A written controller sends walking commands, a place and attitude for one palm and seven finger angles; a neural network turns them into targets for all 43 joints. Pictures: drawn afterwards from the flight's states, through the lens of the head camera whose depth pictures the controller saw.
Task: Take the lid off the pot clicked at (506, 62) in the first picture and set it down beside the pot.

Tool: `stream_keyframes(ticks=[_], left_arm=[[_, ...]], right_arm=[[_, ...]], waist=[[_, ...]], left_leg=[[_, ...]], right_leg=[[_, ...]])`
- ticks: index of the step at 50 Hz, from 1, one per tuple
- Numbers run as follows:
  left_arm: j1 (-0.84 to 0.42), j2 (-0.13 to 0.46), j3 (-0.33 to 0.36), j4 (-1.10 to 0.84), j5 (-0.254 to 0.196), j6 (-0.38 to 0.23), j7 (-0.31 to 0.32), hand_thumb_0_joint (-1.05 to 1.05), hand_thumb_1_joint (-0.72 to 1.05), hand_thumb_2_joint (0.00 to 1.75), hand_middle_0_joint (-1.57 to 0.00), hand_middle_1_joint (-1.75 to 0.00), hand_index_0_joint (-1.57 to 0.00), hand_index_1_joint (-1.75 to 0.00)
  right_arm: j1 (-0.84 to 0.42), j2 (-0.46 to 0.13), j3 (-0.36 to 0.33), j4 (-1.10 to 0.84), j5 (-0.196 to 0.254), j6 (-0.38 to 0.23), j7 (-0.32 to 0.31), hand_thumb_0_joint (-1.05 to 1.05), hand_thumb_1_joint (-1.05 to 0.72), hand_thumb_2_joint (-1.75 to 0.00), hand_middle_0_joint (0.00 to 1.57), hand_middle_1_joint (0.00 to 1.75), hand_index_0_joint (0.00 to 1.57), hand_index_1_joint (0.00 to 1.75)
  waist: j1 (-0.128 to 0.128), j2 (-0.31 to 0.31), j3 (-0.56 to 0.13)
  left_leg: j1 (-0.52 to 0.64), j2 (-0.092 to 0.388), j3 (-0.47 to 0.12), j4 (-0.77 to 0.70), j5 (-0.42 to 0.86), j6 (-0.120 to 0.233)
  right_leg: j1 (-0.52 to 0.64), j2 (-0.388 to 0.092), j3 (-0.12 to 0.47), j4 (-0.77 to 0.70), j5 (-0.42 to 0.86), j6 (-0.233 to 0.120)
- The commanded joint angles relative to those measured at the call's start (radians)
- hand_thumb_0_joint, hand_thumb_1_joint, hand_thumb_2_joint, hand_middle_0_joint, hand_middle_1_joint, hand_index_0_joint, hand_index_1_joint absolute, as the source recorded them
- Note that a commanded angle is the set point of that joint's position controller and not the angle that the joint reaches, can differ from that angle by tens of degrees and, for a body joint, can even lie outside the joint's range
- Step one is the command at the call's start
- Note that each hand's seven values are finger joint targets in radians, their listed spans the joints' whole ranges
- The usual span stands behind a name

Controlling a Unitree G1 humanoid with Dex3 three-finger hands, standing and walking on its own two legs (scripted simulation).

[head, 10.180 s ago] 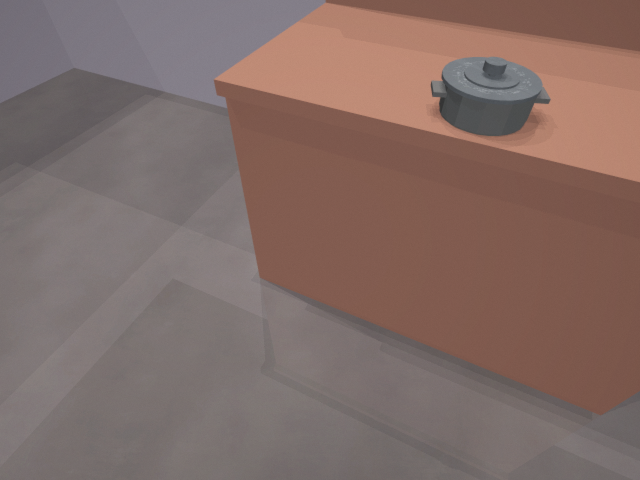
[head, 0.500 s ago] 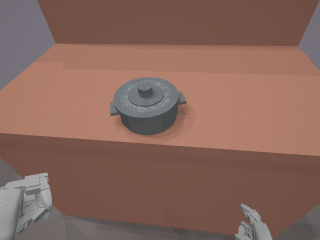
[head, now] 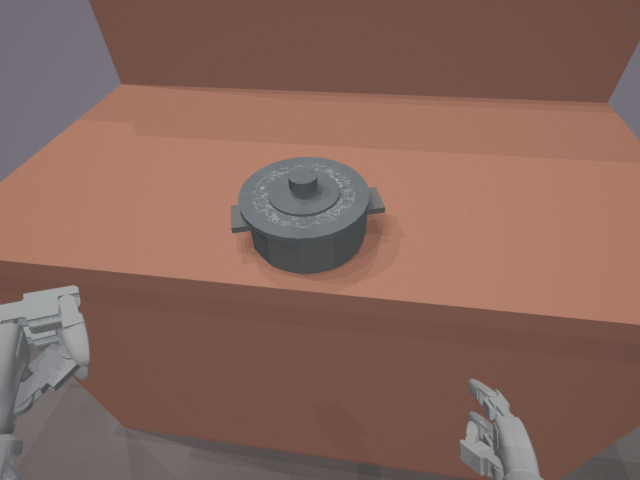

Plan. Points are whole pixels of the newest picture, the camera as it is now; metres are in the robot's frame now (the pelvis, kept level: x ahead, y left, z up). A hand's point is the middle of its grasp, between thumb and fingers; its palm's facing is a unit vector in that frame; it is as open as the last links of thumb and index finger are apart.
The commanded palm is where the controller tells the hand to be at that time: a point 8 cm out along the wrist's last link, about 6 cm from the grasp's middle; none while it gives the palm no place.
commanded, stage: raise the hand higher, near the body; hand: left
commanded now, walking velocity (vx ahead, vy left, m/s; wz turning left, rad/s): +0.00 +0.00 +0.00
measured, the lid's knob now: (302, 180) +0.47 +0.09 +0.15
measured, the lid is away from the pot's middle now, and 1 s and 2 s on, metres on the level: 0.00 0.00 0.00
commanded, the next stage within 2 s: reach forward and open the fingers in 0.06 s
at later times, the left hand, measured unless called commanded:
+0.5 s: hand (50, 321) +0.19 +0.28 +0.19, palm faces +0.06 +0.03 -1.00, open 3.0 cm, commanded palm +0.16 +0.27 +0.24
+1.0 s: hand (65, 278) +0.23 +0.28 +0.20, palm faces -0.06 +0.03 -1.00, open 8.2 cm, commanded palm +0.19 +0.27 +0.27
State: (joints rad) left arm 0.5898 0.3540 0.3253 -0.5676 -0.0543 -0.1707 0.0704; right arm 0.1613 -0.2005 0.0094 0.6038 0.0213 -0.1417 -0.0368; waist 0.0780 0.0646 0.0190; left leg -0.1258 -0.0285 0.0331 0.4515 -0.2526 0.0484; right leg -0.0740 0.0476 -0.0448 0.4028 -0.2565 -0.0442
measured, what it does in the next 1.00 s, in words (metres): shifts its weight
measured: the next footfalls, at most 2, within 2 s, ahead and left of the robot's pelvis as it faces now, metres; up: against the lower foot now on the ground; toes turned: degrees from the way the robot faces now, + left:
none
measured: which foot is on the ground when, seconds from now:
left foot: down 0.00-1.00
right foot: down 0.00-1.00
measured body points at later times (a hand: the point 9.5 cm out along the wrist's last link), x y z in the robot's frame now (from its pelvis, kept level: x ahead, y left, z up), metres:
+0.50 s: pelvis -0.02 +0.02 -0.01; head -0.02 -0.04 +0.44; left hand +0.18 +0.27 +0.24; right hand +0.21 -0.20 -0.09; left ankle +0.00 +0.08 -0.74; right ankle -0.02 -0.09 -0.74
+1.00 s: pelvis -0.06 +0.02 +0.00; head -0.06 -0.02 +0.44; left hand +0.22 +0.28 +0.25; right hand +0.17 -0.19 -0.09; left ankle +0.00 +0.08 -0.74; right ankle -0.02 -0.09 -0.74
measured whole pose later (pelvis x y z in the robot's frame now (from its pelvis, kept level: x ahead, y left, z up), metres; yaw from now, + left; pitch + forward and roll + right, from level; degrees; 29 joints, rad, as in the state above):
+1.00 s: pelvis -0.06 +0.02 +0.00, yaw +1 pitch -3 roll -1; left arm -0.15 0.77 0.10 -0.24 0.69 0.07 -0.44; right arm 0.11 -0.29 0.03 0.56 0.07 0.05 0.02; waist 0.07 0.13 0.03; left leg -0.24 -0.08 0.03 0.45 -0.16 0.09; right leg -0.22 -0.01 -0.05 0.47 -0.20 -0.01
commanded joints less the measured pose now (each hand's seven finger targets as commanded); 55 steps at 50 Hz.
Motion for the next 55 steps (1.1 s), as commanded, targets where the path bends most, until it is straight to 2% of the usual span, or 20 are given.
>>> stream_keyframes(ticks=[1,8,9,10,11,13,17,22,26,27,29,32,37,39,41,43,45,47,51,55], left_arm=[[-0.113,0.194,0.146,-0.255,-0.017,-0.063,0.027,0.00,0.90,0.90,-1.30,-1.50,-1.30,-1.50],[-0.166,0.179,0.155,-0.228,-0.023,-0.076,0.025,0.00,0.90,0.90,-1.30,-1.50,-1.30,-1.50],[-0.173,0.410,0.114,-0.281,0.367,0.029,0.049,0.00,0.87,0.92,-1.29,-1.46,-1.29,-1.46],[-0.204,0.317,0.093,-0.355,0.361,0.086,0.061,0.00,0.84,0.94,-1.29,-1.43,-1.29,-1.43],[-0.211,0.372,0.101,-0.344,0.452,0.133,0.073,0.00,0.82,0.96,-1.28,-1.39,-1.28,-1.39],[-0.155,0.426,0.122,-0.274,0.568,0.209,0.052,0.00,0.76,1.00,-1.27,-1.32,-1.27,-1.32],[-0.261,0.559,0.117,-0.242,0.694,0.274,-0.047,0.00,0.65,1.09,-1.24,-1.18,-1.24,-1.18],[-0.367,0.632,0.100,-0.126,0.704,0.274,-0.197,0.00,0.48,1.19,-1.20,-1.00,-1.20,-1.00],[-0.451,0.644,0.076,-0.043,0.692,0.273,-0.292,0.00,0.33,1.28,-1.16,-0.86,-1.16,-0.86],[-0.566,0.679,0.068,-0.065,0.698,0.259,-0.315,0.00,0.30,1.30,-1.15,-0.83,-1.15,-0.83],[-0.634,0.675,0.042,0.015,0.700,0.254,-0.351,0.00,0.23,1.34,-1.12,-0.76,-1.12,-0.76],[-0.775,0.707,0.029,0.059,0.722,0.250,-0.398,0.00,0.12,1.40,-1.09,-0.65,-1.09,-0.65],[-0.863,0.713,0.009,0.090,0.734,0.242,-0.443,0.00,-0.04,1.51,-1.02,-0.47,-1.02,-0.47],[-0.871,0.708,0.009,0.170,0.732,0.245,-0.452,0.00,-0.11,1.55,-1.00,-0.40,-1.00,-0.40],[-0.857,0.717,0.037,0.189,0.734,0.251,-0.449,0.00,-0.17,1.59,-0.97,-0.33,-0.97,-0.33],[-0.973,0.681,-0.031,0.168,0.728,0.244,-0.466,0.00,-0.23,1.64,-0.95,-0.26,-0.95,-0.26],[-0.992,0.662,-0.060,0.174,0.734,0.242,-0.468,0.00,-0.30,1.68,-0.93,-0.19,-0.93,-0.19],[-1.045,0.711,-0.029,0.165,0.754,0.244,-0.469,0.00,-0.36,1.72,-0.90,-0.12,-0.90,-0.12],[-1.045,0.741,0.020,0.252,0.761,0.251,-0.455,0.00,-0.39,1.72,-0.88,-0.08,-0.88,-0.08],[-1.130,0.655,-0.090,0.258,0.755,0.253,-0.470,0.00,-0.38,1.70,-0.88,-0.08,-0.88,-0.08]], right_arm=[[-0.134,-0.113,-0.032,-0.168,0.000,-0.059,-0.009,0.00,-0.90,-0.90,0.20,0.30,0.20,0.30],[-0.132,-0.107,-0.030,-0.157,0.002,-0.058,-0.001,0.00,-0.90,-0.90,0.20,0.30,0.20,0.30],[-0.153,-0.184,-0.019,-0.197,-0.031,0.010,0.008,0.00,-0.90,-0.90,0.20,0.30,0.20,0.30],[-0.173,-0.147,-0.020,-0.250,-0.024,0.050,0.020,0.00,-0.90,-0.90,0.20,0.30,0.20,0.30],[-0.186,-0.151,-0.021,-0.260,-0.012,0.077,0.027,0.00,-0.90,-0.90,0.20,0.30,0.20,0.30],[-0.185,-0.160,-0.020,-0.273,-0.013,0.145,0.042,0.00,-0.90,-0.90,0.20,0.30,0.20,0.30],[-0.237,-0.182,-0.015,-0.297,0.018,0.211,0.057,0.00,-0.90,-0.90,0.20,0.30,0.20,0.30],[-0.225,-0.189,-0.023,-0.265,0.043,0.199,0.060,0.00,-0.90,-0.90,0.20,0.30,0.20,0.30],[-0.240,-0.192,-0.024,-0.255,0.049,0.172,0.053,0.00,-0.90,-0.90,0.20,0.30,0.20,0.30],[-0.216,-0.190,-0.022,-0.237,0.048,0.172,0.049,0.00,-0.90,-0.90,0.20,0.30,0.20,0.30],[-0.215,-0.189,-0.021,-0.221,0.045,0.164,0.037,0.00,-0.90,-0.90,0.20,0.30,0.20,0.30],[-0.230,-0.188,-0.011,-0.219,0.044,0.161,0.034,0.00,-0.90,-0.90,0.20,0.30,0.20,0.30],[-0.239,-0.180,-0.011,-0.220,0.037,0.144,0.041,0.00,-0.90,-0.90,0.20,0.30,0.20,0.30],[-0.228,-0.188,-0.013,-0.213,0.040,0.148,0.040,0.00,-0.90,-0.90,0.20,0.30,0.20,0.30],[-0.237,-0.196,-0.013,-0.234,0.047,0.140,0.048,0.00,-0.90,-0.90,0.20,0.30,0.20,0.30],[-0.240,-0.183,-0.011,-0.234,0.049,0.145,0.048,0.00,-0.90,-0.90,0.20,0.30,0.20,0.30],[-0.240,-0.182,-0.013,-0.232,0.049,0.137,0.046,0.00,-0.90,-0.90,0.20,0.30,0.20,0.30],[-0.242,-0.182,-0.011,-0.231,0.046,0.135,0.051,0.00,-0.90,-0.90,0.20,0.30,0.20,0.30],[-0.218,-0.199,-0.018,-0.231,0.052,0.130,0.047,0.00,-0.90,-0.90,0.20,0.30,0.20,0.30],[-0.227,-0.187,-0.016,-0.229,0.055,0.134,0.047,0.00,-0.90,-0.90,0.20,0.30,0.20,0.30]], waist=[[-0.008,0.017,-0.067],[-0.008,-0.014,-0.050],[0.021,0.077,-0.088],[0.015,0.118,-0.088],[0.021,0.128,-0.078],[0.035,0.042,-0.116],[0.028,0.012,-0.196],[0.016,-0.022,-0.228],[0.001,-0.020,-0.176],[0.000,-0.015,-0.219],[-0.006,-0.028,-0.164],[-0.008,0.006,-0.203],[0.003,0.042,-0.258],[0.002,-0.002,-0.180],[0.002,0.031,-0.189],[0.000,-0.006,-0.197],[0.001,0.030,-0.190],[0.005,0.041,-0.251],[0.000,0.032,-0.213],[-0.004,0.021,-0.193]], left_leg=[[0.097,0.061,-0.047,-0.035,0.213,-0.017],[0.079,0.069,-0.056,-0.055,0.197,-0.020],[-0.044,0.049,-0.025,-0.036,0.251,-0.032],[-0.066,0.049,-0.017,-0.040,0.281,-0.050],[-0.080,0.053,-0.019,-0.032,0.267,-0.051],[-0.104,0.047,-0.020,-0.026,0.221,-0.038],[-0.104,0.042,-0.035,0.005,0.204,-0.022],[-0.062,0.039,-0.071,0.003,0.246,-0.010],[-0.030,0.025,-0.090,-0.004,0.252,-0.002],[-0.027,0.024,-0.087,-0.016,0.247,-0.002],[-0.039,0.022,-0.094,-0.039,0.190,-0.001],[-0.026,0.006,-0.092,-0.051,0.184,0.001],[0.006,0.002,-0.097,-0.062,0.191,-0.001],[-0.030,0.008,-0.093,-0.077,0.137,-0.002],[-0.013,0.006,-0.100,-0.059,0.150,-0.004],[-0.026,0.011,-0.101,-0.091,0.094,-0.002],[-0.021,0.013,-0.111,-0.108,0.034,-0.001],[-0.008,0.014,-0.119,-0.105,0.060,-0.004],[-0.012,0.012,-0.112,-0.079,0.075,-0.004],[-0.025,0.020,-0.125,-0.124,-0.013,-0.003]], right_leg=[[-0.112,-0.061,0.047,-0.085,0.165,0.020],[-0.113,-0.063,0.032,-0.076,0.128,0.015],[-0.145,-0.054,0.042,0.002,0.161,0.026],[-0.136,-0.057,-0.002,0.024,0.156,0.015],[-0.141,-0.047,0.021,0.037,0.141,0.008],[-0.138,-0.040,0.013,0.046,0.087,0.009],[-0.139,-0.052,0.037,0.051,0.096,0.024],[-0.137,-0.062,0.026,0.033,0.155,0.041],[-0.158,-0.047,0.027,0.003,0.168,0.039],[-0.137,-0.061,0.019,0.003,0.162,0.047],[-0.163,-0.054,0.012,-0.019,0.105,0.050],[-0.133,-0.053,0.021,-0.025,0.095,0.041],[-0.103,-0.049,0.027,-0.021,0.094,0.029],[-0.132,-0.044,0.014,-0.035,0.047,0.034],[-0.132,-0.035,0.028,-0.021,0.053,0.017],[-0.130,-0.047,0.014,-0.028,0.011,0.032],[-0.154,-0.045,0.013,-0.023,-0.025,0.031],[-0.123,-0.047,0.025,-0.011,-0.003,0.022],[-0.144,-0.037,0.031,-0.004,-0.002,0.010],[-0.171,-0.047,0.014,-0.005,-0.042,0.023]])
